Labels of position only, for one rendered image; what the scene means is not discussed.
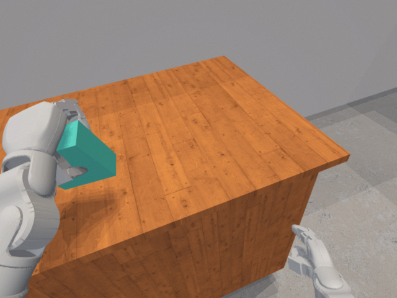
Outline robot left hand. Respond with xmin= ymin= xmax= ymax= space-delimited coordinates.
xmin=2 ymin=99 xmax=91 ymax=186

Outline robot right forearm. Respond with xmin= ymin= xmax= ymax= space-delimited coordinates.
xmin=313 ymin=266 xmax=355 ymax=298

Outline robot right hand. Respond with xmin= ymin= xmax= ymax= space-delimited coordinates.
xmin=288 ymin=224 xmax=335 ymax=279

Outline sponge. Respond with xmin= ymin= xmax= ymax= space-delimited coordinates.
xmin=56 ymin=120 xmax=116 ymax=190

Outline table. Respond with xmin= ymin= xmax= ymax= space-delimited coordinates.
xmin=0 ymin=55 xmax=350 ymax=298

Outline robot left forearm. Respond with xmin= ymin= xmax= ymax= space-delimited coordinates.
xmin=0 ymin=150 xmax=60 ymax=298

